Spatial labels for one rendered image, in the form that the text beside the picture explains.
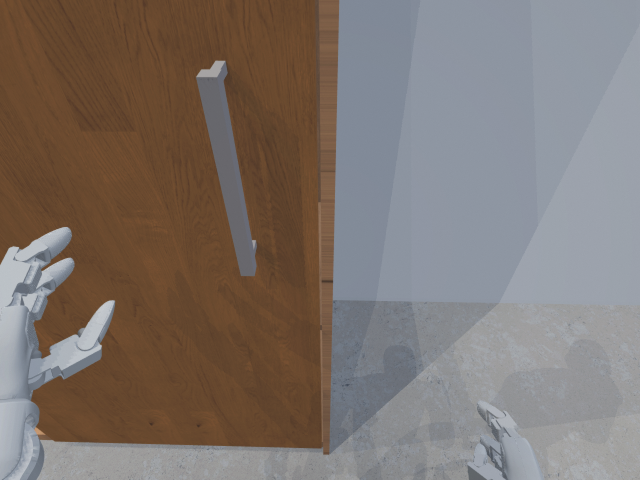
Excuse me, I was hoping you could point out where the robot right hand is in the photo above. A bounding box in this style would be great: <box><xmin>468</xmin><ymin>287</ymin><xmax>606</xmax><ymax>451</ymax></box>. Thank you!
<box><xmin>467</xmin><ymin>400</ymin><xmax>544</xmax><ymax>480</ymax></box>

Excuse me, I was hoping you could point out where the handle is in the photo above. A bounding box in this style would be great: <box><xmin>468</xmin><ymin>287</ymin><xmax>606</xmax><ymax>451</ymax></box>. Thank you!
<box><xmin>196</xmin><ymin>61</ymin><xmax>257</xmax><ymax>276</ymax></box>

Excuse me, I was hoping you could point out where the robot left hand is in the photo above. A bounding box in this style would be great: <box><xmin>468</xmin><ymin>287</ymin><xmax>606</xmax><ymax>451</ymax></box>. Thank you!
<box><xmin>0</xmin><ymin>227</ymin><xmax>115</xmax><ymax>401</ymax></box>

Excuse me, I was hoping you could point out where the wardrobe door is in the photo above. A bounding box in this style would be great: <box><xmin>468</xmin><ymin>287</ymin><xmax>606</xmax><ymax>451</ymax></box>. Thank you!
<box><xmin>0</xmin><ymin>0</ymin><xmax>322</xmax><ymax>449</ymax></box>

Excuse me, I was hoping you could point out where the left robot forearm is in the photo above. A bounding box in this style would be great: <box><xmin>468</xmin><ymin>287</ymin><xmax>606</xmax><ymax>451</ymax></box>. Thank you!
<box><xmin>0</xmin><ymin>398</ymin><xmax>44</xmax><ymax>480</ymax></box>

